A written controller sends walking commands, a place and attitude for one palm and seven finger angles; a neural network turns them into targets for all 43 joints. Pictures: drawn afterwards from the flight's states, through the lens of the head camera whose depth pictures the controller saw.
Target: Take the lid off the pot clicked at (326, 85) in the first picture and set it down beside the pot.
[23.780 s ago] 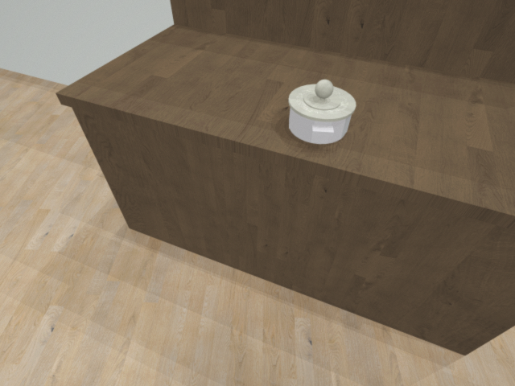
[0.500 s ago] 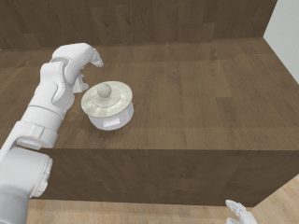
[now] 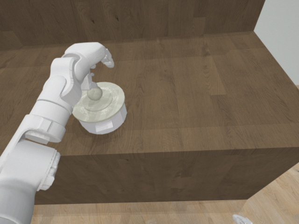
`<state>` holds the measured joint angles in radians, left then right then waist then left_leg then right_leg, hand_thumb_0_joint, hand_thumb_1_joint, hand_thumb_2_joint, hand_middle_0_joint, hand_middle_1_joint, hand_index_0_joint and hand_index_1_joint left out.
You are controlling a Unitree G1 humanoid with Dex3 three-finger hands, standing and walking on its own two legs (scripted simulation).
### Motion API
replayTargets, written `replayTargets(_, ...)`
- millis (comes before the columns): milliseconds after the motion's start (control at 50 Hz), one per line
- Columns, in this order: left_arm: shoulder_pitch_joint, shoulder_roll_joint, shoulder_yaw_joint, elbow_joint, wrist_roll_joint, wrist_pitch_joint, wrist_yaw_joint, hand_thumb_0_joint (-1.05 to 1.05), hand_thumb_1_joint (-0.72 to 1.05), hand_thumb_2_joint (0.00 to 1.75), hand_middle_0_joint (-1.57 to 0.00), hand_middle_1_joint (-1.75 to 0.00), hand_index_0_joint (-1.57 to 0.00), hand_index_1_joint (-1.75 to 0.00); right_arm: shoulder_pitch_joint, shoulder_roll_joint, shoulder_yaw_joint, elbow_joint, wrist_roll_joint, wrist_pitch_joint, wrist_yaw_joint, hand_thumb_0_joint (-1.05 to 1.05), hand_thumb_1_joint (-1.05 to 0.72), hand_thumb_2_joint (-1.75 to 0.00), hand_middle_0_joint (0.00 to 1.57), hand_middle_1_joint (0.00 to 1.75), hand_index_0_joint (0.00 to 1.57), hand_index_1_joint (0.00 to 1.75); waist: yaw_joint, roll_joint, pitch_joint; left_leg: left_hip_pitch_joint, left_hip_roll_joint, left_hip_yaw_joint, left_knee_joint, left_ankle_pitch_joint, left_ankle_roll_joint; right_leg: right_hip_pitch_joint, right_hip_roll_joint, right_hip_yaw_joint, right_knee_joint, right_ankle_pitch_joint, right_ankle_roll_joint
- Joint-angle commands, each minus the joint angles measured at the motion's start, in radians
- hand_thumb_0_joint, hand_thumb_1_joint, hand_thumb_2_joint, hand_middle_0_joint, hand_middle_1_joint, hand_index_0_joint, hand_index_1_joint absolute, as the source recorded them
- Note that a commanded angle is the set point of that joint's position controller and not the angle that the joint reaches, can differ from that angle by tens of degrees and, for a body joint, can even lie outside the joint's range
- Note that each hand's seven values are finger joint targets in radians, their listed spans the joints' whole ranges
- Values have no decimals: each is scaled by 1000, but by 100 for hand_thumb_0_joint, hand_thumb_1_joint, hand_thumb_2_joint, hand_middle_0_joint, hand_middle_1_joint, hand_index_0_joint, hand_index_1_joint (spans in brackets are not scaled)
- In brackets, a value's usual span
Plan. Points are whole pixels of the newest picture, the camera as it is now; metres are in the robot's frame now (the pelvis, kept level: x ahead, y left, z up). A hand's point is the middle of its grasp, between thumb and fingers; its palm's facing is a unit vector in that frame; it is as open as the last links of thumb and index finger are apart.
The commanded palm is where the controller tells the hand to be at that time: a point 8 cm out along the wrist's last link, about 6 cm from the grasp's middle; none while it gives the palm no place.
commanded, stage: move the open hand above the knob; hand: left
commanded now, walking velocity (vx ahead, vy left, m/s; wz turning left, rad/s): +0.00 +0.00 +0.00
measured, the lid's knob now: (94, 93) +0.48 +0.16 +0.09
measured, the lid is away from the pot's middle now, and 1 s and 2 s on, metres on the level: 0.00 0.00 0.00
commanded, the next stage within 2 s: lower the open fingers around the knob in 1.10 s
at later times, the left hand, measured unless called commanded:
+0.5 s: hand (80, 78) +0.45 +0.17 +0.18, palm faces -0.24 +0.00 -0.97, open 10.2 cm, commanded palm +0.44 +0.16 +0.24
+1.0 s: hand (85, 74) +0.46 +0.15 +0.18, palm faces -0.23 -0.02 -0.97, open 10.2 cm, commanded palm +0.44 +0.16 +0.24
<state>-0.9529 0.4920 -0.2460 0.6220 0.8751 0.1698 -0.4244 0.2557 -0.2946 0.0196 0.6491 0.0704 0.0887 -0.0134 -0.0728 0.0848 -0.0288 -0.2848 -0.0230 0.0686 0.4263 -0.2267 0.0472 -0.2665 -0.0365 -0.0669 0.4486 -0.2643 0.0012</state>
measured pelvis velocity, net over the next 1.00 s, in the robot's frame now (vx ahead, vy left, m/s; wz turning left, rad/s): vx -0.01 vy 0.01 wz -0.01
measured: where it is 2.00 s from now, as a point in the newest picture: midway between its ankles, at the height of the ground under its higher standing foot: outside the picture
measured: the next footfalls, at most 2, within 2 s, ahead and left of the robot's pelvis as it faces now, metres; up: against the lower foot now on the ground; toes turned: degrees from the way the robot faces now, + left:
none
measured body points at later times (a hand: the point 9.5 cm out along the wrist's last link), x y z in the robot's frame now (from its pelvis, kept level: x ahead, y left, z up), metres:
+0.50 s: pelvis -0.01 +0.00 +0.00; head +0.02 -0.02 +0.45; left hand +0.45 +0.16 +0.23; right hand +0.13 -0.24 -0.12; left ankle -0.01 +0.09 -0.74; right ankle -0.03 -0.12 -0.74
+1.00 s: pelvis -0.01 +0.01 +0.00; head +0.02 -0.02 +0.45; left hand +0.47 +0.15 +0.23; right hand +0.09 -0.25 -0.13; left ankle -0.01 +0.09 -0.74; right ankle -0.03 -0.12 -0.74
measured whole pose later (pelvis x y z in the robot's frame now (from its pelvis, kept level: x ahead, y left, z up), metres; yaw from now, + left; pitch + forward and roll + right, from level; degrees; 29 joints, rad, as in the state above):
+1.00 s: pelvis -0.01 +0.01 +0.00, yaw -1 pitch +5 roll +0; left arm -1.00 0.49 -0.25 0.72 0.90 0.21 -0.40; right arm 0.26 -0.28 0.03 0.65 0.07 0.10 -0.02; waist -0.07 0.07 -0.04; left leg -0.29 -0.03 0.08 0.42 -0.21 0.05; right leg -0.28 -0.04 -0.05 0.44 -0.25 0.01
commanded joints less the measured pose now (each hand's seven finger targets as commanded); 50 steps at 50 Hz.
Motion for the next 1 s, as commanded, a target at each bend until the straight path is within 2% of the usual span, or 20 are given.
replayTargets(0,-465,313,177,35,22,47,76,0,-34,149,-83,-8,-83,-8,-40,-127,-34,-115,8,-29,-3,0,-90,-90,20,30,20,30,37,-134,-303,127,-14,-69,-14,350,30,93,34,20,-17,412,-35)
replayTargets(60,-393,180,77,-117,39,56,66,0,-34,149,-83,-8,-83,-8,-88,-105,-38,-169,7,-30,26,0,-90,-90,20,30,20,30,49,-64,-418,231,-3,-85,14,494,24,82,29,24,7,426,-33)
replayTargets(100,-400,76,-10,-208,25,65,41,0,-34,149,-83,-8,-83,-8,-107,-101,-49,-185,9,-18,39,0,-90,-90,20,30,20,30,19,-55,-427,279,0,-96,43,550,30,33,31,24,-5,424,-31)
replayTargets(180,-593,325,155,-280,31,72,31,0,-34,149,-83,-8,-83,-8,-94,-114,-41,-171,9,-18,15,0,-90,-90,20,30,20,30,11,-111,-457,261,-14,-89,23,416,42,98,37,34,-15,424,-28)
replayTargets(200,-621,344,169,-312,9,60,37,0,-34,149,-83,-8,-83,-8,-94,-120,-41,-170,6,-22,8,0,-90,-90,20,30,20,30,7,-97,-464,261,-18,-90,26,417,47,107,33,34,-22,439,-31)
replayTargets(220,-647,353,171,-283,23,56,42,0,-34,149,-83,-8,-83,-8,-82,-107,-35,-157,6,-28,0,0,-90,-90,20,30,20,30,5,-108,-467,262,-18,-92,19,408,44,110,38,35,-19,433,-28)
replayTargets(260,-616,287,119,-128,30,65,46,0,-34,149,-83,-8,-83,-8,-70,-104,-29,-125,11,-25,-11,0,-90,-90,20,30,20,30,-4,-144,-360,216,-15,-86,-1,322,37,53,40,20,-32,360,-29)
replayTargets(300,-571,192,55,-76,16,66,45,0,-34,149,-83,-8,-83,-8,-76,-107,-32,-123,14,-22,-5,0,-90,-90,20,30,20,30,-5,-100,-317,205,-17,-88,0,304,31,3,37,13,-35,319,-37)
replayTargets(400,-547,124,3,-131,19,61,32,0,-34,149,-83,-8,-83,-8,-97,-106,-35,-148,7,-9,11,0,-90,-90,20,30,20,30,-1,-42,-393,264,-14,-101,22,381,21,-7,34,15,-18,326,-44)
replayTargets(440,-604,155,19,-186,38,57,31,0,-34,149,-83,-8,-83,-8,-104,-99,-35,-156,5,-8,12,0,-90,-90,20,30,20,30,-1,-27,-441,292,-11,-102,22,388,21,2,36,20,-16,324,-41)
replayTargets(500,-652,199,60,-129,21,56,41,0,-34,149,-83,-8,-83,-8,-75,-111,-35,-132,4,-7,0,0,-90,-90,20,30,20,30,-13,-79,-381,245,-13,-100,8,318,25,0,38,14,-33,306,-44)
replayTargets(540,-669,301,139,-61,35,50,54,0,-34,149,-83,-8,-83,-8,-59,-114,-26,-122,3,-15,-13,0,-90,-90,20,30,20,30,5,-127,-390,201,-16,-92,-13,272,29,58,38,20,-29,311,-40)
replayTargets(560,-661,300,136,-30,42,46,60,0,-34,149,-83,-8,-83,-8,-64,-110,-22,-121,5,-18,-19,0,-90,-90,20,30,20,30,8,-128,-389,196,-15,-90,-17,267,28,57,37,21,-26,305,-40)
replayTargets(600,-657,228,84,-13,34,38,70,0,-34,149,-83,-8,-83,-8,-58,-109,-26,-120,5,-20,-18,0,-90,-90,20,30,20,30,1,-97,-369,194,-12,-90,-18,274,26,32,33,18,-32,298,-44)
replayTargets(660,-602,209,75,32,59,45,73,0,-34,149,-83,-8,-83,-8,-46,-107,-30,-119,2,-23,-11,0,-90,-90,20,30,20,30,12,-86,-376,210,-6,-94,-16,295,21,18,38,17,-23,288,-43)
replayTargets(700,-581,175,56,-13,43,41,65,0,-34,149,-83,-8,-83,-8,-48,-112,-36,-135,0,-22,-5,0,-90,-90,20,30,20,30,9,-87,-399,221,-6,-96,-8,334,24,28,35,19,-25,315,-44)
replayTargets(760,-592,185,68,-116,43,40,54,0,-34,149,-83,-8,-83,-8,-53,-106,-44,-150,-2,-28,1,0,-90,-90,20,30,20,30,12,-82,-463,283,-2,-100,6,400,31,39,36,26,-24,344,-37)
replayTargets(840,-588,270,133,-76,43,43,58,0,-34,149,-83,-8,-83,-8,-44,-114,-39,-135,0,-28,-7,0,-90,-90,20,30,20,30,15,-134,-400,219,-6,-90,-9,339,37,67,38,26,-34,347,-36)
replayTargets(940,-568,260,122,-78,50,49,71,0,-34,149,-83,-8,-83,-8,-55,-113,-35,-135,2,-34,-9,0,-90,-90,20,30,20,30,25,-104,-383,217,-5,-89,-14,348,33,61,37,25,-26,346,-40)
replayTargets(980,-548,216,84,-54,55,60,68,0,-34,149,-83,-8,-83,-8,-60,-108,-34,-136,4,-31,-6,0,-90,-90,20,30,20,30,20,-94,-366,214,-5,-88,-11,337,29,41,37,21,-27,331,-39)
